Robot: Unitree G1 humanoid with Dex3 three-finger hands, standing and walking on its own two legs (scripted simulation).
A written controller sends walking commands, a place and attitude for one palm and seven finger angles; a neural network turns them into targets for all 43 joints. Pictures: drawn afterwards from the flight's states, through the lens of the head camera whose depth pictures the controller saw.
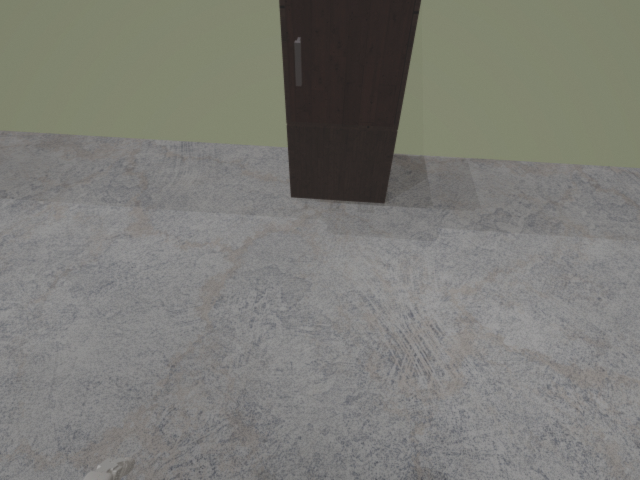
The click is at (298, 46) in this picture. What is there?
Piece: cupboard door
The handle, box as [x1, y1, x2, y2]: [294, 37, 301, 85]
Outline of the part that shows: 298,37 294,42 296,85 301,85 300,37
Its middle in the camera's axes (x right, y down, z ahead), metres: -0.08 -0.61 +1.34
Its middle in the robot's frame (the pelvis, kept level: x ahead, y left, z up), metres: +1.40 +0.14 -0.10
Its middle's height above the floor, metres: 0.67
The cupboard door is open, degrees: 0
